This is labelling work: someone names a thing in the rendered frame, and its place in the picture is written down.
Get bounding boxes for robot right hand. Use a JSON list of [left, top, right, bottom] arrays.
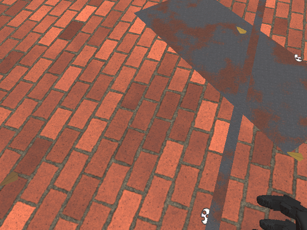
[[252, 195, 307, 230]]

